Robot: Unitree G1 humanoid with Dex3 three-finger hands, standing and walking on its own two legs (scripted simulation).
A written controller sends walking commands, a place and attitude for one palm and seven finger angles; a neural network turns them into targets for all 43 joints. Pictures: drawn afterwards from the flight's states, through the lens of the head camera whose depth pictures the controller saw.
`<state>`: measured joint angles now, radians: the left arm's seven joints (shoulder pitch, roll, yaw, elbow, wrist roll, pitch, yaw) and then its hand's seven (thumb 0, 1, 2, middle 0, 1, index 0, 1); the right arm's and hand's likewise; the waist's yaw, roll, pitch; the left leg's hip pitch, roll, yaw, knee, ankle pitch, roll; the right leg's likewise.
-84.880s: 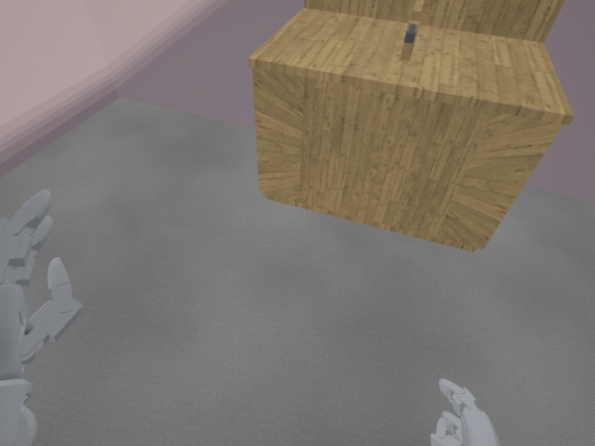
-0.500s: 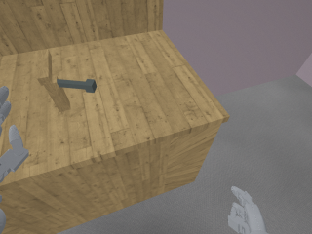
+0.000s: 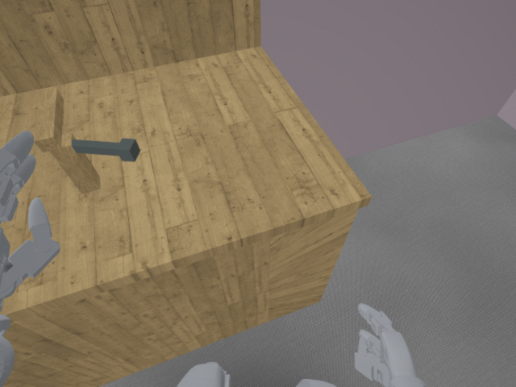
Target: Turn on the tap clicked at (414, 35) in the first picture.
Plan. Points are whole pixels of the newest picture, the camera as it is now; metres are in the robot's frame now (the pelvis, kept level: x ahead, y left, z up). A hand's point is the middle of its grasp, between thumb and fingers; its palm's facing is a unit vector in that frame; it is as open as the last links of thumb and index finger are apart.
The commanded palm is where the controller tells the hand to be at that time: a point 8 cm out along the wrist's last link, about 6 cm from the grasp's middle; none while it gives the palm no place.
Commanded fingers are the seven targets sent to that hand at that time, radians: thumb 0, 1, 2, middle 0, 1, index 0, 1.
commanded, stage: shuffle to correct the standing spot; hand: left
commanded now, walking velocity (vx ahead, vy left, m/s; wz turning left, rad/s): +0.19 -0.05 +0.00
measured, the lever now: (128, 150) +0.46 +0.26 +0.09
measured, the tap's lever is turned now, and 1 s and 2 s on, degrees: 64 64 64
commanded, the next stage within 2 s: come to a stop and stand still in 0.02 s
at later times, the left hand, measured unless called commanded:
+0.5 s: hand (48, 233) +0.23 +0.23 +0.20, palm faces +0.38 -0.81 -0.45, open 7.4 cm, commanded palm +0.18 +0.28 +0.19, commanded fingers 0.00 0.90 0.90 -0.20 -0.30 -0.20 -0.30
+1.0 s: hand (15, 255) +0.22 +0.28 +0.16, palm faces +0.29 -0.86 -0.43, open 7.4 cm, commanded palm +0.16 +0.32 +0.19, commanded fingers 0.00 0.90 0.90 -0.20 -0.30 -0.20 -0.30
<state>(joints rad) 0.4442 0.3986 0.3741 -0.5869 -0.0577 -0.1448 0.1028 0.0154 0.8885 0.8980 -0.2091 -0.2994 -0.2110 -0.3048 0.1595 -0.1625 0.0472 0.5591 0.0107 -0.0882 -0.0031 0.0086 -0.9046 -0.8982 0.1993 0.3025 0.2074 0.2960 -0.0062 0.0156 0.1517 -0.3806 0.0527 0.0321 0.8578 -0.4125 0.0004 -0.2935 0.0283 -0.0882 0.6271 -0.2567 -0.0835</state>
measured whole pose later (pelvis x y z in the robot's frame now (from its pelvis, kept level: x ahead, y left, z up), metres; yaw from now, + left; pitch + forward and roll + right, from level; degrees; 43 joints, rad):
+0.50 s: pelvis +0.03 -0.01 +0.02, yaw +2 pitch -2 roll +0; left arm 0.51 0.38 0.36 -0.55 -0.09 -0.14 0.12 0.01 0.89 0.90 -0.21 -0.30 -0.21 -0.31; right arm 0.12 -0.24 0.00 0.56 0.02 -0.08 -0.05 0.01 -0.91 -0.90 0.19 0.30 0.20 0.30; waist 0.00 0.05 0.09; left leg -0.20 0.05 0.04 0.47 -0.24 -0.02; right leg -0.19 0.05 -0.12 0.43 -0.21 -0.09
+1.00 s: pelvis +0.00 +0.04 +0.02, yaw -1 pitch -2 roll +0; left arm 0.45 0.42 0.34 -0.46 -0.03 -0.18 0.08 0.01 0.88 0.90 -0.22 -0.30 -0.22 -0.31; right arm 0.28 -0.20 0.03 0.54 0.02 -0.11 -0.02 0.01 -0.91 -0.90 0.20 0.30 0.20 0.30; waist -0.01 -0.05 0.07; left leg -0.23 0.00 0.13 0.47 -0.21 0.06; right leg -0.26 0.00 -0.05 0.47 -0.20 -0.02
